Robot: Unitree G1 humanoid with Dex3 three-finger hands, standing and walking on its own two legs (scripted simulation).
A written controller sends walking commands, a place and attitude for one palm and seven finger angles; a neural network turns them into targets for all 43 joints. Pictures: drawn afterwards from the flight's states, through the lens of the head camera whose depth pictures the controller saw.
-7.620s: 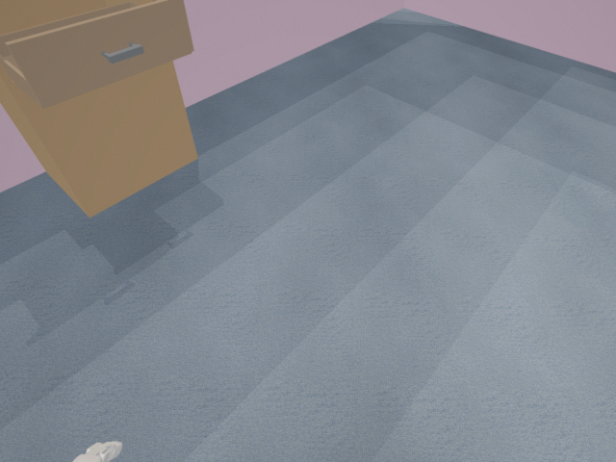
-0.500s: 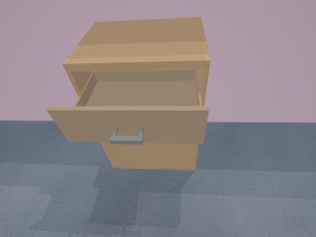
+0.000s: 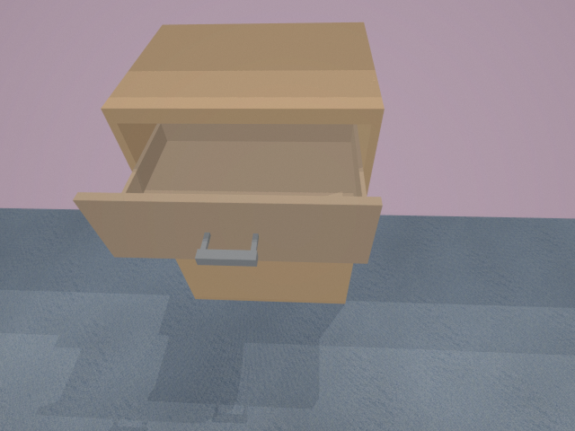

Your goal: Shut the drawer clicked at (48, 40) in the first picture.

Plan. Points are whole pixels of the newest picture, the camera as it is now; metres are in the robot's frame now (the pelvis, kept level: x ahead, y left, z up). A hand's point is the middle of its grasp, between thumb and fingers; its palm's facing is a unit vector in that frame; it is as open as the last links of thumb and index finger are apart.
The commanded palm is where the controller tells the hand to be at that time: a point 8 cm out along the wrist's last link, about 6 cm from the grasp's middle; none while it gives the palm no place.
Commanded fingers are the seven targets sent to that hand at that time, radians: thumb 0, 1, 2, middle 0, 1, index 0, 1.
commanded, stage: look again from close up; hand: left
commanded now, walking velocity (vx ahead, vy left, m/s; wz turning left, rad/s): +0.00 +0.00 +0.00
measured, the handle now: (229, 248) +0.43 +0.13 -0.05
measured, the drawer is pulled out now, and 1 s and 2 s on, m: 0.23 0.23 0.23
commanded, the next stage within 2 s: raise the hand and make a fist in 0.32 s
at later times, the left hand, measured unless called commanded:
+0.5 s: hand out of the picture +0.11 +0.17 -0.13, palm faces +0.18 -0.96 -0.23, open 7.2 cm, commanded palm +0.13 +0.20 -0.07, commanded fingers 0.00 0.90 0.90 -0.30 -0.41 -0.30 -0.41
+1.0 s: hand (196, 387) +0.19 +0.14 -0.02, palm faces +0.04 -1.00 -0.04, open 5.1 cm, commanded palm +0.17 +0.19 -0.03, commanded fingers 0.00 0.90 0.90 -0.80 -0.95 -0.80 -0.95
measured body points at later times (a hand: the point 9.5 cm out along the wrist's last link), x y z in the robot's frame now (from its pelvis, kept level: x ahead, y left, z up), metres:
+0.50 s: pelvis +0.04 -0.03 +0.00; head +0.06 -0.03 +0.45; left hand +0.10 +0.22 -0.12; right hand +0.07 -0.25 -0.15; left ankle +0.01 +0.08 -0.74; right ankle +0.04 -0.12 -0.74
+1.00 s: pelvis +0.01 -0.05 -0.09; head +0.07 -0.03 +0.36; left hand +0.18 +0.19 -0.02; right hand +0.28 -0.24 -0.13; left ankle +0.01 +0.08 -0.74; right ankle +0.04 -0.12 -0.74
